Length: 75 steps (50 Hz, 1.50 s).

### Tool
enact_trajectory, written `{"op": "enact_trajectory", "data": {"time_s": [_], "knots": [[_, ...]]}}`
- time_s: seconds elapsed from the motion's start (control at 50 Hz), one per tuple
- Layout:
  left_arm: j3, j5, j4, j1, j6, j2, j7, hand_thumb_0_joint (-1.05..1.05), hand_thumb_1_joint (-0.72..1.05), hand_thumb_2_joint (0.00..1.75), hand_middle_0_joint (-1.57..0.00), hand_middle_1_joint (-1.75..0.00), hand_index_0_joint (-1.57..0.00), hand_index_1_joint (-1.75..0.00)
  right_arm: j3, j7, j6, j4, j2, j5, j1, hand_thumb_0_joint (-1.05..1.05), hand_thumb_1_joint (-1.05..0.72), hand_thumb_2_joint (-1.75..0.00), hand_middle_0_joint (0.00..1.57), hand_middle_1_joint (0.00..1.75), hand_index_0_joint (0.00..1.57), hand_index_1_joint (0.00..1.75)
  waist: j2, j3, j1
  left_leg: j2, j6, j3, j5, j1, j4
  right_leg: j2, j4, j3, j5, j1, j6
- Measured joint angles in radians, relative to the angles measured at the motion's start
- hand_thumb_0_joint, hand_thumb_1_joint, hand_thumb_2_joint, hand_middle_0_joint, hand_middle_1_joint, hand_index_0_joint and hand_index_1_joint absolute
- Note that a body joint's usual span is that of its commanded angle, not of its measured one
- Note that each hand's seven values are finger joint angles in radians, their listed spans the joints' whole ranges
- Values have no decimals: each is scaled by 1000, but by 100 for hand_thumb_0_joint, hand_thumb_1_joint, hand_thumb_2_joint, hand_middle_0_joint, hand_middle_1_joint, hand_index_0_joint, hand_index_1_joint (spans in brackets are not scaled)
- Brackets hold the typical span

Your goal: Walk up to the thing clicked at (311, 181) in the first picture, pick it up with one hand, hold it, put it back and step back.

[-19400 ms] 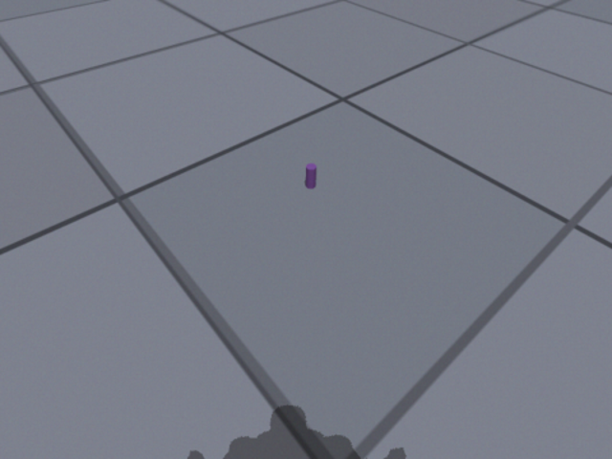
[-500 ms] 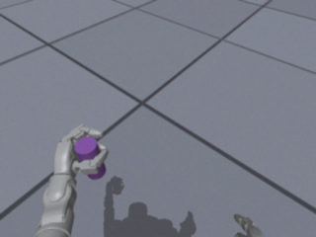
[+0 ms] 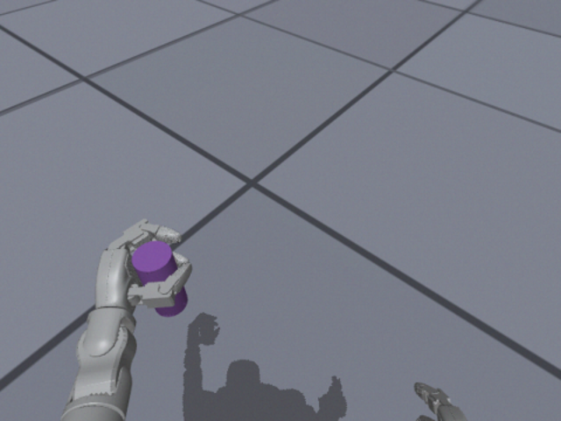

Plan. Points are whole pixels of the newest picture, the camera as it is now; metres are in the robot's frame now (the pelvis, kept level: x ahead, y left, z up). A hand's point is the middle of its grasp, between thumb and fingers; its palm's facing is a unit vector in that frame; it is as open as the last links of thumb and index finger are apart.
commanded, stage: hold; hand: left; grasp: from the side
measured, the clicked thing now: (162, 281) +0.33 +0.18 +0.02
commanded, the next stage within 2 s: crouch in 0.62 s
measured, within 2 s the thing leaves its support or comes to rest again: neither
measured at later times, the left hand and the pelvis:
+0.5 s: hand (166, 272) +0.32 +0.16 +0.05, palm faces +0.04 -1.00 -0.01, open 7.3 cm; pelvis +0.00 +0.00 +0.00, yaw +0 degrees
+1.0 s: hand (169, 286) +0.32 +0.17 +0.02, palm faces +0.06 -1.00 +0.01, open 7.3 cm; pelvis -0.01 +0.00 -0.01, yaw +0 degrees
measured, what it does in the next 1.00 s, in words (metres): stands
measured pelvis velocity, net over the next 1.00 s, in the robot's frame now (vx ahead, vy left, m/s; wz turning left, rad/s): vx -0.01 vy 0.00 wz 0.00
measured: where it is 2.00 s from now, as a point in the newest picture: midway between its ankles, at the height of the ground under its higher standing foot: outside the picture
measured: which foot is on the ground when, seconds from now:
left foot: down 0.00-1.00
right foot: down 0.00-1.00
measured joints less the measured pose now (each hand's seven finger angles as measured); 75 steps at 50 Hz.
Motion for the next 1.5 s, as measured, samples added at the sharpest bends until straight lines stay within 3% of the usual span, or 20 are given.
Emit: {"op": "enact_trajectory", "data": {"time_s": [0.76,0.94,1.08,1.28,1.5], "knots": [[4,0,-18,13,3,1,-8,5,2,104,-92,-104,-84,-104,-2,4,-8,-1,-4,0,-2,1,-90,-90,21,30,20,30,3,-4,-2,3,-5,-6,2,-9,8,3,13,-5,-2,-9,-6],[16,-3,52,-8,-30,-5,-9,5,2,104,-92,-104,-84,-104,-8,14,-16,-3,-7,-8,-6,1,-88,-90,21,30,20,30,-1,-13,-7,2,-4,-9,-4,-66,44,2,47,-6,-7,-65,-5],[50,10,174,-75,-137,-9,-18,5,2,104,-92,-104,-84,-104,-19,37,-29,-8,-13,-25,-23,1,-87,-90,21,30,20,30,-18,-25,-18,1,-3,-15,-44,-249,187,-2,190,-6,-48,-247,-7],[97,12,350,-186,-332,28,-70,5,1,105,-93,-103,-85,-104,-18,65,-43,-17,-43,-49,-36,1,-88,-90,20,30,20,30,-21,-139,-49,-1,-4,-34,-177,-730,591,-9,588,-6,-178,-725,-4],[161,12,441,-296,-387,54,-84,5,1,105,-93,-103,-85,-104,-6,85,-25,22,-36,-74,-102,1,-89,-91,20,30,20,30,-7,-181,-45,-4,-3,-49,-275,-1147,964,-12,959,-1,-273,-1143,-9]]}}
